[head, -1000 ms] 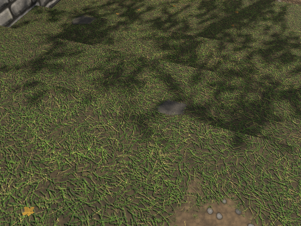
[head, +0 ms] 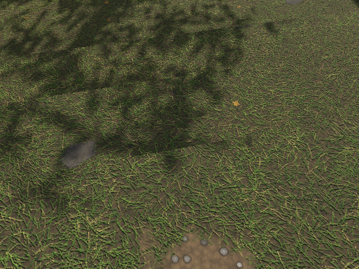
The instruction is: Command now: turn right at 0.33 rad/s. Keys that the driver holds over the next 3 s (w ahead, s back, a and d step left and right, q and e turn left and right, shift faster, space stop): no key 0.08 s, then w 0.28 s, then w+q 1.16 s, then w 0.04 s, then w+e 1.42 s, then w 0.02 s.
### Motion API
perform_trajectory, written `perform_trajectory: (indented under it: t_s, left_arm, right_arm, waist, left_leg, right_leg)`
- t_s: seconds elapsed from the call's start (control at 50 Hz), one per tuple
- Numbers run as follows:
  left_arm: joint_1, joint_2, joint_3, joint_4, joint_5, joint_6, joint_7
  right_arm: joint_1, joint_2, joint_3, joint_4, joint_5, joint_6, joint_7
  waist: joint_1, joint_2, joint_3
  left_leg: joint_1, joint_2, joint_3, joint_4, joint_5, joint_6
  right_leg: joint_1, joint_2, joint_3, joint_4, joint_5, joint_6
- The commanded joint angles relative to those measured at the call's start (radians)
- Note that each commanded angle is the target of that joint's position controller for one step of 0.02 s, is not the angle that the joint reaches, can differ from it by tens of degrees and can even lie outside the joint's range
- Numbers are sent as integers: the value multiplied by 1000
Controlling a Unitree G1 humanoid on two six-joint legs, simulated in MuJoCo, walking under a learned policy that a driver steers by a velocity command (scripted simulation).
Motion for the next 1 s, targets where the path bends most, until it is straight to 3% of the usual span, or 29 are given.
perform_trajectory:
  t_s: [0.02, 0.08, 0.12, 0.16, 0.2, 0.3, 0.32, 0.34, 0.36, 0.38, 0.42, 0.46, 0.52, 0.58, 0.6, 0.68, 0.72, 0.74, 0.76, 0.78, 0.8, 0.82, 0.84, 0.86, 0.88, 0.92, 0.94, 0.96, 1.0]
  left_arm:
    - [62, 104, 28, -26, 18, 0, 42]
    - [49, 52, 1, -14, -2, 17, 2]
    - [53, 31, -6, 21, -8, 21, -32]
    - [-36, 69, 0, -13, 5, 11, -36]
    - [-58, 86, 0, -22, -1, -10, -14]
    - [18, 81, -9, 3, -20, -69, -11]
    - [96, 120, 5, 17, -14, -79, 4]
    - [224, 171, 20, 39, -12, -82, 21]
    - [307, 134, 11, 51, 9, -85, 27]
    - [301, 83, 0, 61, 11, -84, 30]
    - [240, 2, -32, 53, 10, -75, 30]
    - [178, -12, -46, 40, 17, -67, 41]
    - [178, 35, -45, 42, 5, -71, 49]
    - [243, 75, -38, 80, 31, -58, 10]
    - [227, 82, -39, 65, 73, -52, 7]
    - [161, 88, -45, 58, 60, -52, 28]
    - [73, 186, -18, 30, 75, -53, 17]
    - [-16, 223, -8, 9, 71, -60, -2]
    - [-13, 96, -35, 17, 82, -62, -34]
    - [71, -86, -84, -18, 53, -64, -66]
    - [-77, 6, -67, -80, 12, -66, -62]
    - [-109, 41, -57, -115, -9, -56, -52]
    - [-68, 70, -49, -90, -6, -39, -32]
    - [-14, 42, -63, -72, 29, -21, -25]
    - [32, 2, -80, -43, 50, 6, -17]
    - [93, -78, -114, -63, 70, 11, -18]
    - [70, -53, -111, -55, 76, 3, -30]
    - [53, -51, -118, -44, 54, 10, -36]
    - [-73, -49, -125, -98, 22, 39, -61]
  right_arm:
    - [-88, -69, -17, -122, 9, -22, 6]
    - [-86, -138, -49, -150, 7, -25, 8]
    - [-13, -87, -31, -131, 26, -16, 28]
    - [122, -186, -72, -86, 5, 11, 34]
    - [148, -163, -68, -74, -8, 11, 28]
    - [-4, -77, -15, -58, -30, 13, 31]
    - [-30, -37, -3, -80, -40, 8, 35]
    - [-81, -3, 7, -105, -56, -2, 46]
    - [-87, -13, 7, -88, -60, -16, 59]
    - [-41, -13, 5, -50, -43, -26, 59]
    - [-2, -28, -6, -15, -48, -30, 51]
    - [4, 15, 3, -7, -53, -15, 67]
    - [-116, 32, 2, -41, -29, -7, 99]
    - [-140, 56, 12, -68, -45, 1, 125]
    - [-32, 55, 13, -42, -56, -9, 131]
    - [49, -26, -18, -35, -56, -24, 117]
    - [346, -66, -49, 51, -49, -31, 110]
    - [562, -93, -72, 125, -42, -46, 96]
    - [639, -81, -67, 166, -73, -54, 74]
    - [569, -151, -47, 117, -56, -67, 80]
    - [540, -122, -40, 125, -41, -86, 88]
    - [379, -65, -19, 103, -24, -110, 100]
    - [263, 1, 4, 87, -37, -97, 99]
    - [133, 62, 42, 61, -67, -75, 98]
    - [53, 79, 61, 45, -83, -50, 91]
    - [31, 36, 57, 40, -73, -59, 71]
    - [83, 69, 69, 43, -60, -84, 39]
    - [123, 43, 58, 53, -35, -91, 9]
    - [305, -59, 37, 117, -25, -78, 39]
  waist:
    - [50, 119, -63]
    - [36, 69, -66]
    - [-2, 62, -44]
    - [-90, 99, 31]
    - [-96, 89, 32]
    - [43, 63, -43]
    - [90, -37, -57]
    - [154, -174, -80]
    - [194, -136, -12]
    - [163, -114, 34]
    - [103, -71, 41]
    - [56, -53, 44]
    - [72, -41, 28]
    - [69, -75, 28]
    - [29, -82, 8]
    - [-31, -62, 6]
    - [-156, -34, -29]
    - [-267, 21, -52]
    - [-275, 213, -90]
    - [-144, 206, -206]
    - [-197, 62, -30]
    - [-130, 59, 60]
    - [-64, -36, 72]
    - [17, -69, 72]
    - [75, -97, 62]
    - [119, -1, 21]
    - [68, -23, 32]
    - [14, -92, 28]
    - [-46, 7, 68]
  left_leg:
    - [126, 300, -223, -101, 425, 239]
    - [79, 205, -91, -99, 423, 204]
    - [66, 181, -80, -92, 93, 144]
    - [117, 256, -215, -136, -276, 207]
    - [220, 335, -321, -146, -390, 237]
    - [-73, 230, -189, -23, -322, 184]
    - [-194, 144, -103, 124, -292, 127]
    - [-407, 7, -4, 403, -283, 36]
    - [-595, 5, -104, 604, -367, 43]
    - [-671, 38, -131, 732, -338, 66]
    - [-646, 70, -109, 813, -250, 84]
    - [-566, 103, -96, 749, -146, 74]
    - [-490, 86, -27, 529, 54, 8]
    - [-360, 56, 26, 511, 81, -20]
    - [-315, 62, -16, 708, 190, -12]
    - [-309, 30, 40, 707, -6, 33]
    - [76, -68, 110, 733, -45, 25]
    - [334, -114, 98, 646, 2, 58]
    - [470, -71, -41, 473, 101, 205]
    - [571, 159, -537, 349, 407, 421]
    - [427, 267, -707, 292, 413, 449]
    - [230, 326, -844, 303, 87, 441]
    - [17, 304, -831, 315, -53, 433]
    - [-206, 256, -761, 301, -142, 407]
    - [-429, 193, -635, 252, -333, 369]
    - [-855, 23, -383, 329, -483, 288]
    - [-768, -56, -303, 440, -463, 228]
    - [-801, -112, -168, 522, -558, 146]
    - [-799, -81, -250, 529, -644, 154]
  right_leg:
    - [-154, -97, -60, 265, -29, 56]
    - [-89, -117, -159, 156, 119, 79]
    - [-20, -166, -171, -69, 174, 90]
    - [-104, -121, -220, -161, 78, 48]
    - [-165, -141, -171, -272, 134, -28]
    - [316, -111, -191, -419, 299, -165]
    - [409, -198, -52, -440, 171, -232]
    - [579, -366, 283, -563, 116, -371]
    - [621, -442, 415, -652, 90, -395]
    - [616, -442, 340, -663, 47, -349]
    - [545, -412, 197, -676, 226, -310]
    - [450, -371, 53, -706, 401, -273]
    - [369, -294, -126, -720, 571, -236]
    - [242, -297, -203, -679, 766, -265]
    - [212, -332, -193, -613, 808, -274]
    - [278, -323, -266, -419, 1046, -210]
    - [47, -287, -326, -80, 1195, -181]
    - [-171, -216, -331, 280, 1035, -158]
    - [-388, -40, -303, 807, 96, -110]
    - [-586, 1, -72, 901, -160, -68]
    - [-725, -17, 48, 902, -142, -1]
    - [-807, -65, 126, 827, -65, 31]
    - [-790, -98, 114, 806, 26, 15]
    - [-698, -118, 103, 686, 96, 6]
    - [-521, -152, 59, 494, 129, 17]
    - [-38, -158, -113, 452, 485, 10]
    - [-82, -192, -48, 279, 860, 39]
    - [78, -185, -115, -58, 1044, 47]
    - [244, -139, -179, -169, 871, 63]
